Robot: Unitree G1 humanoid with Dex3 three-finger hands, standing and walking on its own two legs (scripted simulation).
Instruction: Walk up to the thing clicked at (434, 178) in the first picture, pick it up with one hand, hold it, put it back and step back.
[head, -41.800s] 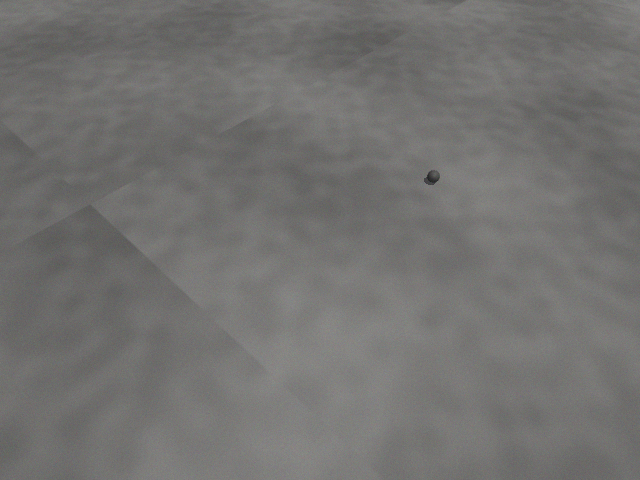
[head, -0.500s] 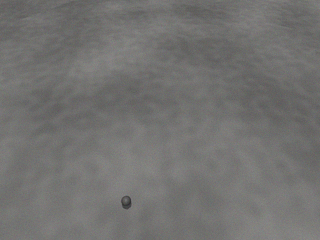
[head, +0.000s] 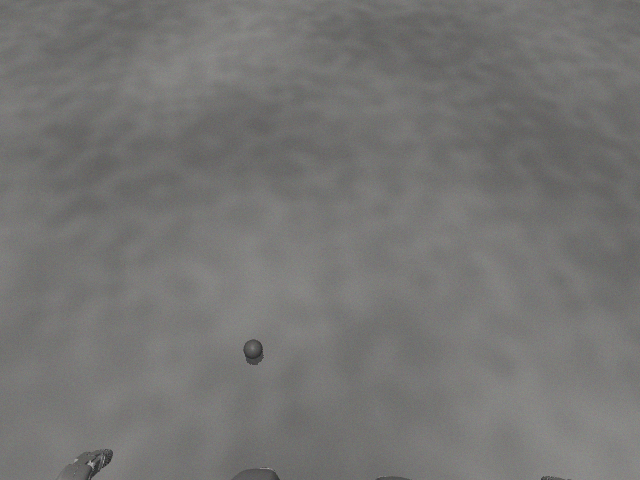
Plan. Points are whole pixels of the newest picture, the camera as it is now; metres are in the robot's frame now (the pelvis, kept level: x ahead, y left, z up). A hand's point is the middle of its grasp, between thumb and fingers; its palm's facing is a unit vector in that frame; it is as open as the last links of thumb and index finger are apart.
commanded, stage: step back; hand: left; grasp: from above
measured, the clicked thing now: (253, 349) +0.52 +0.21 -0.74
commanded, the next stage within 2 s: none
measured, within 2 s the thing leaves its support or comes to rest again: neither
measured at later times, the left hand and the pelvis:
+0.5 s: hand out of the picture +0.02 +0.27 -0.17, palm faces -0.11 -0.91 -0.40, open 7.3 cm; pelvis -0.11 +0.01 -0.02, yaw -6 degrees
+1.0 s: hand out of the picture -0.13 +0.28 -0.15, palm faces +0.00 -0.93 -0.37, open 7.3 cm; pelvis -0.26 +0.01 +0.00, yaw +0 degrees
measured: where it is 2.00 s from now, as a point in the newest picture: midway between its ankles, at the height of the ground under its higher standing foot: outside the picture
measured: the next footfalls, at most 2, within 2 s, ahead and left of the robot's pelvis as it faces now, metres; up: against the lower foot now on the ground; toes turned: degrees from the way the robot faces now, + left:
right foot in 0.50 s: -0.10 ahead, -0.12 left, +0.00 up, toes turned -2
left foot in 0.88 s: -0.20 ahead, +0.12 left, +0.00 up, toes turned -3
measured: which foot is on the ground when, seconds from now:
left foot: down 0.00-0.54, up 0.56-0.86, down 0.88-1.00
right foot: down 0.00-0.06, up 0.08-0.48, down 0.50-0.90, up 0.92-1.00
